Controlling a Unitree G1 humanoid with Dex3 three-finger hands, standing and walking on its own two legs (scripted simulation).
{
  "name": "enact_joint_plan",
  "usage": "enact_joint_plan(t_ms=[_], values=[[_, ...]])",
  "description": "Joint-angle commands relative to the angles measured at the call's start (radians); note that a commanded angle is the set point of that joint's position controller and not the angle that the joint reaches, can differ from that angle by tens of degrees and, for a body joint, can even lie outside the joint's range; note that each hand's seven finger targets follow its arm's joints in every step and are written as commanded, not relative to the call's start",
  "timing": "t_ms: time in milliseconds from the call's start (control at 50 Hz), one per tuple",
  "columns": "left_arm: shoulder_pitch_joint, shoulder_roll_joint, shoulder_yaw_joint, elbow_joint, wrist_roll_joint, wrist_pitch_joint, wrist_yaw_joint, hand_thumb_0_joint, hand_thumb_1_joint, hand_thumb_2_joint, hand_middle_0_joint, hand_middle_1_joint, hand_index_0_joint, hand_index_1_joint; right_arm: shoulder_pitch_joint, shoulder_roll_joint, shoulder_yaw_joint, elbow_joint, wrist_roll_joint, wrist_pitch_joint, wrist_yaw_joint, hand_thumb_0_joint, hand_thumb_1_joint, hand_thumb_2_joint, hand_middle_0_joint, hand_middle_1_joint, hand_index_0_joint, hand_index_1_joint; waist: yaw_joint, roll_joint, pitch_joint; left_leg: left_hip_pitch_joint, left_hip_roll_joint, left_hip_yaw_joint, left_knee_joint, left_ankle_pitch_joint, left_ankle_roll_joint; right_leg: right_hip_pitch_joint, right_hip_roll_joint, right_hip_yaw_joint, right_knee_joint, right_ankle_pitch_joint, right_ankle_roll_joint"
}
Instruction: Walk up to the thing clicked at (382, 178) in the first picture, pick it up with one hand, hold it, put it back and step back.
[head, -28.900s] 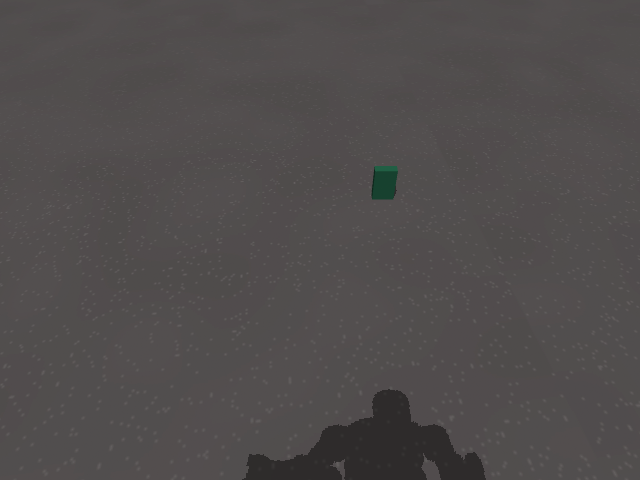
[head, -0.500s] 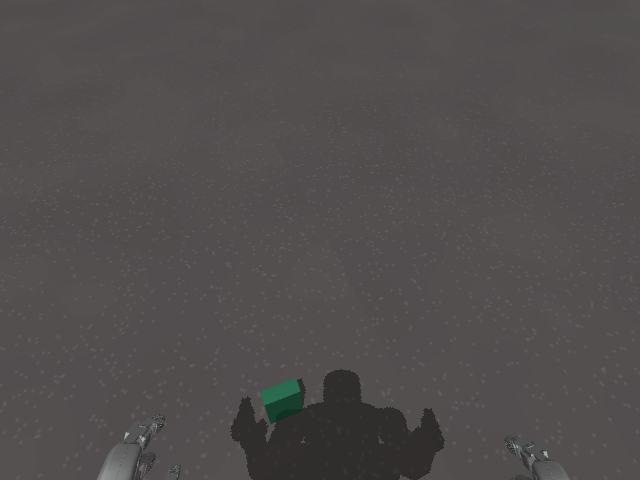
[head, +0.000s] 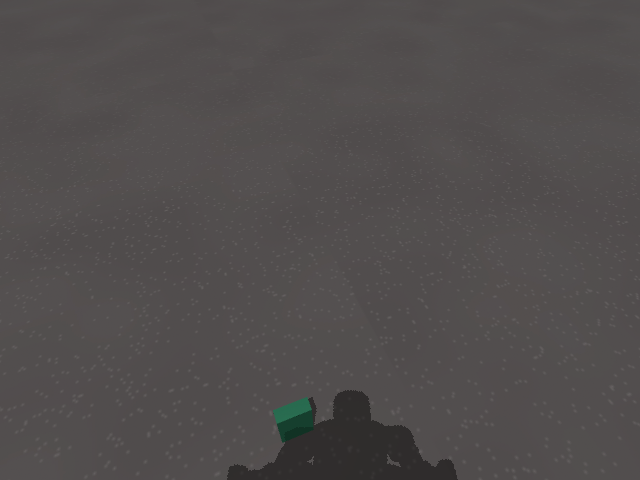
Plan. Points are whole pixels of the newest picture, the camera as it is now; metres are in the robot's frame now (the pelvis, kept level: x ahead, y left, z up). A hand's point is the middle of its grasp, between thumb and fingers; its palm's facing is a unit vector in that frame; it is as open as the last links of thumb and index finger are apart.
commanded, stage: stand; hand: left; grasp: from the side
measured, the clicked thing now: (294, 420) +0.43 +0.11 -0.69
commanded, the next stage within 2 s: step back in 1.54 s
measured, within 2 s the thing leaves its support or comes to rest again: neither
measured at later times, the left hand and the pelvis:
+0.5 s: hand out of the picture +0.05 +0.24 -0.15, palm faces -0.01 -0.94 -0.34, open 7.4 cm; pelvis -0.01 -0.01 +0.01, yaw +0 degrees
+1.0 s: hand out of the picture +0.08 +0.24 -0.15, palm faces -0.01 -0.94 -0.34, open 7.4 cm; pelvis +0.01 -0.01 +0.01, yaw +0 degrees
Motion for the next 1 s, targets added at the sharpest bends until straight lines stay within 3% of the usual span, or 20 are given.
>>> enact_joint_plan(t_ms=[0,180,340,400,420,580,620,700,760,820,880,980], values=[[-0.055,0.204,0.039,-0.030,0.000,-0.027,0.012,0.000,0.900,0.900,-0.200,-0.300,-0.200,-0.301,-0.043,-0.210,-0.043,-0.034,-0.001,-0.023,-0.014,0.000,-0.900,-0.900,0.200,0.300,0.200,0.300,-0.006,-0.006,-0.045,0.023,0.094,-0.098,-0.136,0.114,0.032,0.029,-0.066,0.070,-0.119,0.107,-0.052],[-0.084,0.208,0.034,0.025,0.003,-0.025,0.004,0.000,0.900,0.900,-0.200,-0.300,-0.200,-0.301,-0.067,-0.212,-0.039,0.008,0.002,-0.016,-0.005,0.000,-0.900,-0.900,0.200,0.300,0.200,0.300,-0.009,-0.005,-0.005,0.002,0.093,-0.103,-0.199,-0.001,0.020,0.023,-0.062,0.067,-0.169,0.009,-0.045],[-0.106,0.218,0.034,0.044,0.000,-0.030,0.005,0.000,0.900,0.900,-0.200,-0.300,-0.200,-0.301,-0.079,-0.214,-0.036,0.028,0.004,-0.018,-0.003,0.000,-0.900,-0.900,0.200,0.300,0.200,0.300,-0.011,-0.013,-0.035,0.037,0.098,-0.089,-0.189,0.080,0.019,0.044,-0.078,0.081,-0.189,0.067,-0.045],[-0.107,0.222,0.032,0.053,0.000,-0.029,0.003,0.000,0.900,0.900,-0.200,-0.300,-0.200,-0.301,-0.076,-0.215,-0.034,0.035,0.004,-0.013,0.000,0.000,-0.900,-0.900,0.200,0.300,0.200,0.300,-0.014,-0.027,-0.017,0.029,0.096,-0.086,-0.192,0.047,0.019,0.025,-0.074,0.082,-0.207,0.010,-0.045],[-0.110,0.227,0.035,0.051,-0.001,-0.029,0.003,0.000,0.900,0.900,-0.200,-0.300,-0.200,-0.301,-0.071,-0.222,-0.035,0.037,0.006,-0.015,-0.001,0.000,-0.900,-0.900,0.200,0.300,0.200,0.300,-0.015,-0.012,-0.030,0.038,0.099,-0.085,-0.192,0.062,0.020,0.033,-0.077,0.086,-0.203,0.046,-0.048],[-0.115,0.225,0.033,0.059,-0.004,-0.025,-0.002,0.000,0.900,0.900,-0.200,-0.300,-0.200,-0.301,-0.072,-0.231,-0.029,0.047,0.007,-0.015,-0.001,0.000,-0.900,-0.900,0.200,0.300,0.200,0.300,-0.015,-0.002,-0.037,0.021,0.102,-0.085,-0.210,0.026,0.017,0.045,-0.069,0.081,-0.196,0.034,-0.049],[-0.115,0.224,0.032,0.060,-0.003,-0.026,-0.002,0.000,0.900,0.900,-0.200,-0.300,-0.200,-0.301,-0.073,-0.232,-0.028,0.048,0.007,-0.017,-0.001,0.000,-0.900,-0.900,0.200,0.300,0.200,0.300,-0.013,-0.010,-0.038,0.018,0.104,-0.087,-0.211,0.048,0.017,0.053,-0.072,0.080,-0.191,0.050,-0.049],[-0.121,0.218,0.032,0.062,-0.005,-0.031,0.000,0.000,0.900,0.900,-0.200,-0.300,-0.200,-0.301,-0.088,-0.236,-0.029,0.044,0.008,-0.021,-0.003,0.000,-0.900,-0.900,0.200,0.300,0.200,0.300,-0.013,-0.010,-0.078,0.070,0.115,-0.082,-0.183,0.190,0.023,0.073,-0.083,0.079,-0.181,0.184,-0.048],[-0.121,0.225,0.033,0.064,-0.008,-0.031,-0.001,0.000,0.900,0.900,-0.200,-0.300,-0.200,-0.301,-0.074,-0.234,-0.027,0.051,0.009,-0.022,-0.004,0.000,-0.900,-0.900,0.200,0.300,0.200,0.300,-0.018,-0.026,-0.086,0.084,0.116,-0.075,-0.183,0.223,0.022,0.080,-0.083,0.075,-0.179,0.218,-0.047],[-0.126,0.219,0.032,0.063,-0.009,-0.029,-0.001,0.000,0.900,0.900,-0.200,-0.300,-0.200,-0.301,-0.080,-0.242,-0.026,0.054,0.009,-0.022,-0.005,0.000,-0.900,-0.900,0.200,0.300,0.200,0.300,-0.016,-0.014,-0.071,0.081,0.117,-0.075,-0.191,0.213,0.015,0.073,-0.079,0.073,-0.190,0.203,-0.043],[-0.122,0.223,0.032,0.066,-0.008,-0.027,-0.003,0.000,0.900,0.900,-0.200,-0.300,-0.200,-0.301,-0.088,-0.240,-0.026,0.054,0.009,-0.019,-0.003,0.000,-0.900,-0.900,0.200,0.300,0.200,0.300,-0.016,-0.011,-0.042,0.061,0.115,-0.078,-0.211,0.136,0.014,0.059,-0.075,0.072,-0.203,0.130,-0.042],[-0.134,0.231,0.036,0.060,-0.007,-0.028,-0.003,0.000,0.900,0.900,-0.200,-0.300,-0.200,-0.301,-0.088,-0.237,-0.027,0.052,0.009,-0.021,-0.003,0.000,-0.900,-0.900,0.200,0.300,0.200,0.300,-0.019,-0.026,-0.064,0.077,0.118,-0.073,-0.210,0.179,0.013,0.067,-0.077,0.073,-0.197,0.170,-0.044]])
